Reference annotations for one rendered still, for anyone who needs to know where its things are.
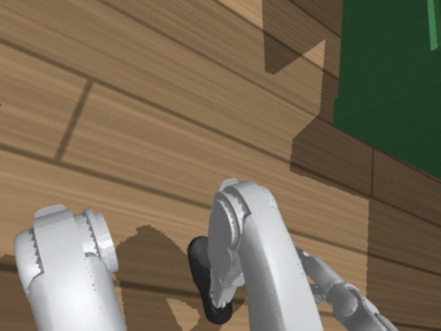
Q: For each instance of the right robot foot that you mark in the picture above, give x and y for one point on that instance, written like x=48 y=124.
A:
x=201 y=269

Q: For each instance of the right robot arm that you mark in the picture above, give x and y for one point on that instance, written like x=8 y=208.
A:
x=354 y=311

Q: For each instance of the right robot hand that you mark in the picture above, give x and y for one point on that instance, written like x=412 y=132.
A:
x=322 y=275

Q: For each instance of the armchair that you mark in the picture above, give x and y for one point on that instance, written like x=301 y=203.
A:
x=389 y=91

